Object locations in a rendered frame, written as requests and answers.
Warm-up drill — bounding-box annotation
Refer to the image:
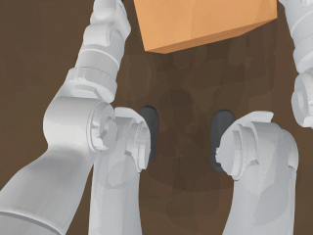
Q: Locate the robot left forearm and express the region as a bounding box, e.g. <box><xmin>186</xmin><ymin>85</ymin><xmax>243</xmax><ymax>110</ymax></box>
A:
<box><xmin>43</xmin><ymin>0</ymin><xmax>131</xmax><ymax>136</ymax></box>

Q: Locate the robot left thigh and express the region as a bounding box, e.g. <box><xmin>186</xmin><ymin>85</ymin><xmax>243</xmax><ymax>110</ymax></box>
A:
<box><xmin>88</xmin><ymin>117</ymin><xmax>151</xmax><ymax>235</ymax></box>

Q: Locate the carton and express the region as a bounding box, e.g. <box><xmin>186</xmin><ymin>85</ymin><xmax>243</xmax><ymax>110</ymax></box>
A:
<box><xmin>133</xmin><ymin>0</ymin><xmax>278</xmax><ymax>54</ymax></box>

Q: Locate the robot left upper arm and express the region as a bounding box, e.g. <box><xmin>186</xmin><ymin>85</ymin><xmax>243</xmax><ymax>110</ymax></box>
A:
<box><xmin>0</xmin><ymin>96</ymin><xmax>117</xmax><ymax>235</ymax></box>

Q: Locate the robot right upper arm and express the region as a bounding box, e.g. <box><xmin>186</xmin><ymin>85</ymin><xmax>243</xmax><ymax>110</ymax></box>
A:
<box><xmin>291</xmin><ymin>67</ymin><xmax>313</xmax><ymax>129</ymax></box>

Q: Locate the robot left foot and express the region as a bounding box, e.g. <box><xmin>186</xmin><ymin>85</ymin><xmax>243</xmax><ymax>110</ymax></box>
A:
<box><xmin>138</xmin><ymin>105</ymin><xmax>159</xmax><ymax>164</ymax></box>

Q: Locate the robot right forearm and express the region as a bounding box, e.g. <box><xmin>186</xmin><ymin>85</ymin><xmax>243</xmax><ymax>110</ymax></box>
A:
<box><xmin>279</xmin><ymin>0</ymin><xmax>313</xmax><ymax>73</ymax></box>

